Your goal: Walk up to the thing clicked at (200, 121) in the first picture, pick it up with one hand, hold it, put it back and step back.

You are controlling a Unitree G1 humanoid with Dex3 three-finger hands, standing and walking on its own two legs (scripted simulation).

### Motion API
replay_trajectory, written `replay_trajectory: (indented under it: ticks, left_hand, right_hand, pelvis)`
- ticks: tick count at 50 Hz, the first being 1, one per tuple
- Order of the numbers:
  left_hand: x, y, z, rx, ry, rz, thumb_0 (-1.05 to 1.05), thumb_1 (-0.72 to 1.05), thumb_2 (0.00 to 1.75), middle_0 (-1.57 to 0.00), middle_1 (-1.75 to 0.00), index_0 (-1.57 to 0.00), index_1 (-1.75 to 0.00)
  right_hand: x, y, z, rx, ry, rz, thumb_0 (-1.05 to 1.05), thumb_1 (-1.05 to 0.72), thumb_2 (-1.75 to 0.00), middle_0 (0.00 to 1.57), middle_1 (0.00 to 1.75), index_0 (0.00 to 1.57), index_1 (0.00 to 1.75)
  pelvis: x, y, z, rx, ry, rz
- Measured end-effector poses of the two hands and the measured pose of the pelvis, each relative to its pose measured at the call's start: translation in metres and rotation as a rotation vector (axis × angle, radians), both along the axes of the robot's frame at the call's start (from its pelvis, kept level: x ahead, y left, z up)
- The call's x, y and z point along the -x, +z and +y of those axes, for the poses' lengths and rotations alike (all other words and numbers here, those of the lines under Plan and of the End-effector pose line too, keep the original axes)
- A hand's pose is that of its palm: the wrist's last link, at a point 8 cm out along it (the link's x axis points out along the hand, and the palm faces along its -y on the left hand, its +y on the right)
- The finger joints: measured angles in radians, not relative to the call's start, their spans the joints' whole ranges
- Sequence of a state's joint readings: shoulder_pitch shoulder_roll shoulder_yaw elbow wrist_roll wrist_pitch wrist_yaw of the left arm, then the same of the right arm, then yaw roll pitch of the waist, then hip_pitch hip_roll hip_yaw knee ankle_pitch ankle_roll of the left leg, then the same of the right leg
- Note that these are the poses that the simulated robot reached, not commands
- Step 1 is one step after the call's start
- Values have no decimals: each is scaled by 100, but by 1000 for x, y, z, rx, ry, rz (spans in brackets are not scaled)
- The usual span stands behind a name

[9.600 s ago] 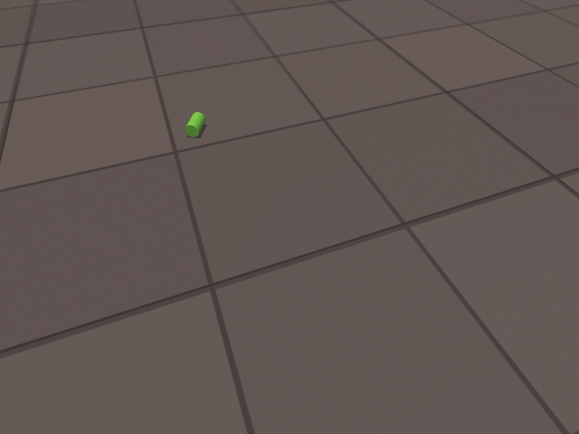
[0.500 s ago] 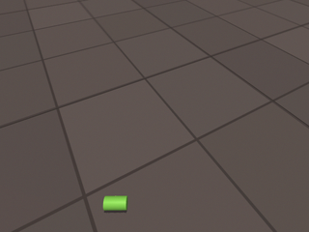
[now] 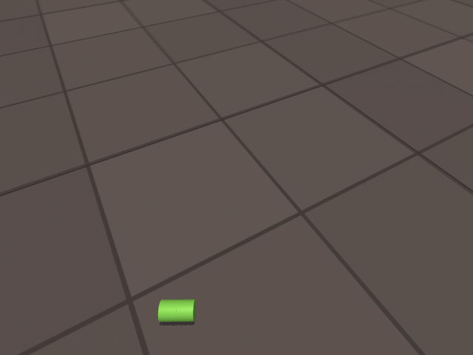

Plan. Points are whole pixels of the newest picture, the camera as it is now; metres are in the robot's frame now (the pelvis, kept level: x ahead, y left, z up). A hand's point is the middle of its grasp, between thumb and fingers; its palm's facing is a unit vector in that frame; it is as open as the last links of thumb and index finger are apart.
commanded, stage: stand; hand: left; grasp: from above
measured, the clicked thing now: (177, 310) +0.43 +0.25 -0.74
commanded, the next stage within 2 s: rise first in 0.80 s
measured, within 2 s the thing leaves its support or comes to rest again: neither
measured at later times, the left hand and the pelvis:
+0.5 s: hand out of the picture +0.07 +0.26 -0.16, palm faces -0.04 -0.94 -0.35, open 7.4 cm; pelvis +0.00 +0.00 +0.00, yaw +0 degrees
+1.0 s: hand out of the picture +0.10 +0.25 -0.16, palm faces +0.02 -0.94 -0.34, open 7.6 cm; pelvis +0.00 +0.00 -0.01, yaw +1 degrees
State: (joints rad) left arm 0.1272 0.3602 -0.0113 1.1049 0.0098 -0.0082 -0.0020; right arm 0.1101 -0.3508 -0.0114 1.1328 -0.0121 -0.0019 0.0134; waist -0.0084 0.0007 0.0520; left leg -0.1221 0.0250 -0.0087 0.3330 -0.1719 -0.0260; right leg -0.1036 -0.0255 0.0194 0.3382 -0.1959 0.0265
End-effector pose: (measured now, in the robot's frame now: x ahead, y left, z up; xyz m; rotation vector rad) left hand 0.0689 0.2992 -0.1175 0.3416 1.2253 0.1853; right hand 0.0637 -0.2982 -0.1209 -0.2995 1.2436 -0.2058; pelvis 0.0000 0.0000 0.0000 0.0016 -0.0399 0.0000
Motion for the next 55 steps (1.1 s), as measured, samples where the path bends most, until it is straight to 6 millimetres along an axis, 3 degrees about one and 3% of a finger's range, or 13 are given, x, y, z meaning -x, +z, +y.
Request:
replay_trajectory:
  ticks: [46, 50, 55]
  left_hand:
    - [2, -2, 1, 3, 8, 16, 0, 90, 90, -20, -30, -20, -30]
    - [-24, -2, -5, 14, 40, -87, 1, 84, 91, -20, -37, -19, -37]
    - [-65, -13, -3, 20, -4, -123, 0, 61, 92, -17, -60, -17, -59]
  right_hand:
    - [0, 0, 1, 2, 2, 14, 1, -90, -89, 20, 30, 20, 30]
    - [-11, -1, 10, -2, 6, -94, 1, -92, -90, 20, 30, 20, 30]
    - [-21, -7, 28, -30, 13, -170, 1, -92, -90, 20, 30, 20, 30]
  pelvis:
    - [-3, 0, 1, 0, 0, 3]
    - [3, -5, 2, 3, 15, 51]
    - [10, -17, 0, 7, 12, 129]
